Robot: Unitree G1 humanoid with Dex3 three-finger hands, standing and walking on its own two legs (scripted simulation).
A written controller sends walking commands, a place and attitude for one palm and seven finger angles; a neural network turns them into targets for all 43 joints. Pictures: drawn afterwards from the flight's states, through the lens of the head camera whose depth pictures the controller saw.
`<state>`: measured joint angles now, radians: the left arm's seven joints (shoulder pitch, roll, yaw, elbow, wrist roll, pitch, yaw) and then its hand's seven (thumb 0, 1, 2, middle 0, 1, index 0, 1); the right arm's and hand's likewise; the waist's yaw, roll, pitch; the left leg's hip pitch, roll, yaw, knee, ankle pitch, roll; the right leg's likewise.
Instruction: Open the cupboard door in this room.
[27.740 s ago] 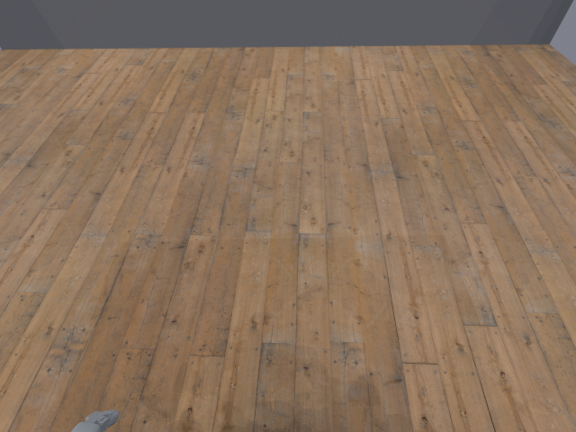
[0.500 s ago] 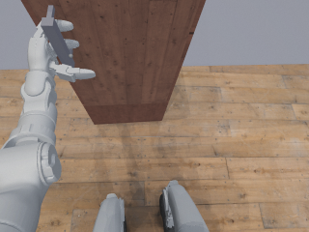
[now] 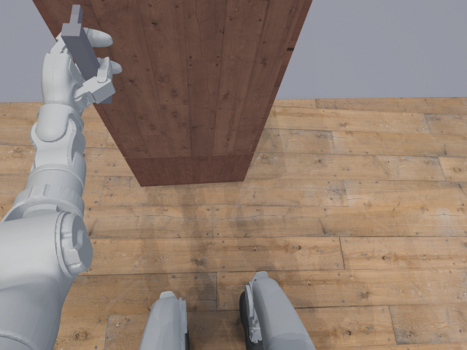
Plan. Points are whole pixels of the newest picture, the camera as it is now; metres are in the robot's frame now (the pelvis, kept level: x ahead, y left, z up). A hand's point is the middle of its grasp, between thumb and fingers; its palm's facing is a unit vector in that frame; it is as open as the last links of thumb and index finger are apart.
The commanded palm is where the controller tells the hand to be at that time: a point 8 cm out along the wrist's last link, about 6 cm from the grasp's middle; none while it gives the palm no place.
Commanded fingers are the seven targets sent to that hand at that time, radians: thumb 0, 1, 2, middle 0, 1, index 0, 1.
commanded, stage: pull the door open along its arc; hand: left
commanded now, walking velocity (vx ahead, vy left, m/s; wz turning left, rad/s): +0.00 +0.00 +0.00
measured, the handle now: (92, 58) +0.58 +0.18 +0.06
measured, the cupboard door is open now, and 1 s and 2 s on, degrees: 0 42 43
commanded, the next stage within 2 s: open thumb and fingers to let go in 1.06 s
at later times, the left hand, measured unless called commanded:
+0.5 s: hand (113, 113) +0.48 +0.14 +0.06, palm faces -0.04 -1.00 -0.02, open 5.9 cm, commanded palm +0.41 +0.19 +0.06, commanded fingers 0.00 0.90 0.90 -0.40 -1.35 -0.40 -1.35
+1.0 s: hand (193, 205) +0.32 +0.03 +0.07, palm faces +0.30 -0.95 -0.03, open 6.1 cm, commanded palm +0.24 +0.07 +0.06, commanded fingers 0.00 0.90 0.90 -0.40 -1.35 -0.40 -1.35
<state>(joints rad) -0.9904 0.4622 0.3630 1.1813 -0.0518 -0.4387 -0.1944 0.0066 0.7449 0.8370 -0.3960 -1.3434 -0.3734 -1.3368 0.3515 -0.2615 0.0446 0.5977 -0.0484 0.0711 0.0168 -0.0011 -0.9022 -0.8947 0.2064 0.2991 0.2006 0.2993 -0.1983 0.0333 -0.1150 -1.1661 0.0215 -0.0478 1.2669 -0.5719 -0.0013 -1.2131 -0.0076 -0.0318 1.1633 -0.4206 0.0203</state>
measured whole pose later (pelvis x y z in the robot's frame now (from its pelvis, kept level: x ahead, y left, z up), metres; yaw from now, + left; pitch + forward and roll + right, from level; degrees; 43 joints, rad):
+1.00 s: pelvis +0.03 -0.03 +0.03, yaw +2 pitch +17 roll +0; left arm 0.08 -0.10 -0.25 0.24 0.13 -0.36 0.55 0.01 0.67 0.71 -0.37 -1.35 -0.37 -1.35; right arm 0.14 -0.14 0.00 0.53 -0.09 -0.02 0.05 0.00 -0.90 -0.90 0.20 0.30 0.20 0.30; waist -0.02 0.02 -0.17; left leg -0.83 0.02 -0.05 1.09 -0.56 -0.05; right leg -0.92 -0.01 -0.04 1.09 -0.47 -0.02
